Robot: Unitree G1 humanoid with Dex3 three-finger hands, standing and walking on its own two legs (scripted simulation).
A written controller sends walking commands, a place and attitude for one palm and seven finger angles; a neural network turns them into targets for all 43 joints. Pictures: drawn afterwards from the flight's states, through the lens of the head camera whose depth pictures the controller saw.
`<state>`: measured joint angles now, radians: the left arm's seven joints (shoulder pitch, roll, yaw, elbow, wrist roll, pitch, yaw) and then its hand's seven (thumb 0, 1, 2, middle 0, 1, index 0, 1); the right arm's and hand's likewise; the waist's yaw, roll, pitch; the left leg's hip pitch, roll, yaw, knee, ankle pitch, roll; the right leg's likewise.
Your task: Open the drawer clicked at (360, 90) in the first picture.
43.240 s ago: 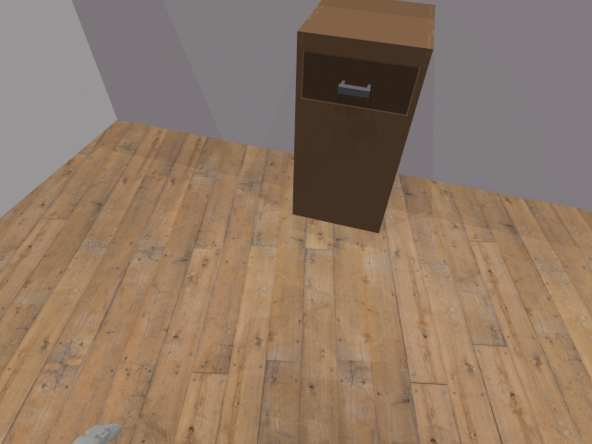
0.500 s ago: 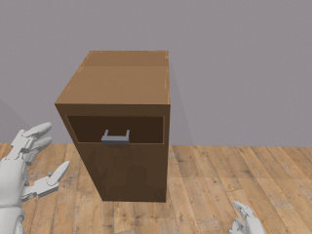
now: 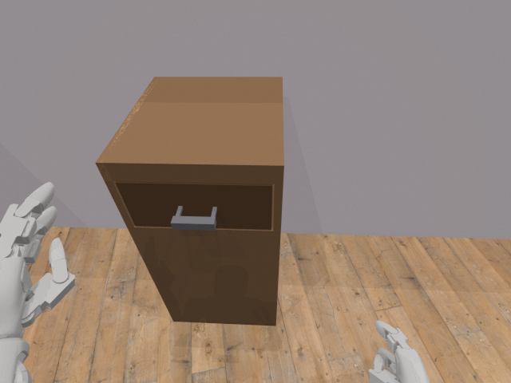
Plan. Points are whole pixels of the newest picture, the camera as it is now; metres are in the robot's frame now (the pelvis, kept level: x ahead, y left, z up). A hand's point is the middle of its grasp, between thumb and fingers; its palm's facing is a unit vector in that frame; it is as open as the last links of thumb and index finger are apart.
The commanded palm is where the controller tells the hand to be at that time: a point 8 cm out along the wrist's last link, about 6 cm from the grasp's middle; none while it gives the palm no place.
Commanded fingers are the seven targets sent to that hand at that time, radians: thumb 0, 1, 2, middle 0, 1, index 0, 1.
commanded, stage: step back with the hand held close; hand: left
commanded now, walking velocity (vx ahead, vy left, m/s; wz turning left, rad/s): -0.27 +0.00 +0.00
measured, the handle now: (195, 216) +0.50 +0.21 -0.08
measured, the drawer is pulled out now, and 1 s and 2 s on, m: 0.00 0.00 0.00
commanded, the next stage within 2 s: stop stepping back and stand still in 1.36 s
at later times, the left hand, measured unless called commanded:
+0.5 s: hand (52, 298) +0.16 +0.25 +0.16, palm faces +0.29 -0.84 -0.45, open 7.4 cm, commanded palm +0.10 +0.30 +0.17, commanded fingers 0.00 0.90 0.90 -0.20 -0.30 -0.20 -0.30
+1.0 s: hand (5, 353) +0.10 +0.26 +0.16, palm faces +0.31 -0.84 -0.44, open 7.4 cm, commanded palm +0.04 +0.30 +0.17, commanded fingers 0.00 0.90 0.90 -0.20 -0.30 -0.20 -0.30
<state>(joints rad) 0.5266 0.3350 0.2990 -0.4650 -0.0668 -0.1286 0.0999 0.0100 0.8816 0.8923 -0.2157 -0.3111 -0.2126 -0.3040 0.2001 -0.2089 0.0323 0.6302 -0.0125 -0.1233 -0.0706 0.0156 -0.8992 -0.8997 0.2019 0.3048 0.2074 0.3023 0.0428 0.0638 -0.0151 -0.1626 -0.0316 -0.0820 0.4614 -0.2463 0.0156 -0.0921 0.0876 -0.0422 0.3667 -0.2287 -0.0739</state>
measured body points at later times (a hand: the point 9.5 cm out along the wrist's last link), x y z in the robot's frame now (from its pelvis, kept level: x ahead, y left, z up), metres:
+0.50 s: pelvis -0.03 +0.02 -0.01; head -0.02 +0.04 +0.44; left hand +0.14 +0.29 +0.18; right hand +0.16 -0.22 -0.07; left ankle +0.00 +0.11 -0.74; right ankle -0.01 -0.07 -0.74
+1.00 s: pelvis -0.09 +0.03 -0.01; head -0.07 +0.06 +0.44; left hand +0.08 +0.31 +0.18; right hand +0.06 -0.20 -0.08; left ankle +0.00 +0.11 -0.74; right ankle -0.23 -0.09 -0.71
